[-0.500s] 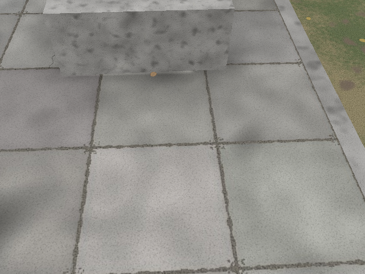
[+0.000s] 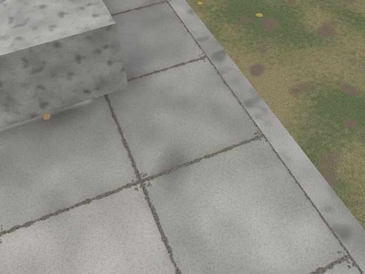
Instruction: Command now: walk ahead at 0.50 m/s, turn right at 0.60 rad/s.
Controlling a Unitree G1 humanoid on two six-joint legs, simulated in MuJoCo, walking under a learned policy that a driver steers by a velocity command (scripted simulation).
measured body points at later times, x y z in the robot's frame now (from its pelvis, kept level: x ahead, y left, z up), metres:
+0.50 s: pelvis +0.29 +0.04 +0.01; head +0.31 +0.04 +0.46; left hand +0.46 +0.29 -0.10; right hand +0.35 -0.26 -0.09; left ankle +0.36 +0.14 -0.73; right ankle +0.18 -0.07 -0.64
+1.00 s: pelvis +0.52 -0.12 +0.00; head +0.55 -0.15 +0.45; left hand +0.80 +0.02 -0.08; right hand +0.45 -0.42 -0.11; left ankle +0.53 +0.07 -0.64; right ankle +0.53 -0.20 -0.73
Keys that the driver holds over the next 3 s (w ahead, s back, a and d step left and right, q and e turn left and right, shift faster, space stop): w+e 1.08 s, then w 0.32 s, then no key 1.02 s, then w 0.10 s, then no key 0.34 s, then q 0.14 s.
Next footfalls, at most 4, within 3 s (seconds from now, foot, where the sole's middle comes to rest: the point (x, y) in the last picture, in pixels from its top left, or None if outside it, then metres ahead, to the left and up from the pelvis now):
0.34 left None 0.40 0.13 -0.77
0.86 right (254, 234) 0.56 -0.23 -0.77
1.36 left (247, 153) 0.92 -0.25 -0.77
1.78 right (311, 163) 0.86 -0.51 -0.77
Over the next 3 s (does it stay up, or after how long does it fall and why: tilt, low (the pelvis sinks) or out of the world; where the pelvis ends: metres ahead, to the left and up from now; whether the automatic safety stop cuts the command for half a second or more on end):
stays up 0.87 -0.39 0.00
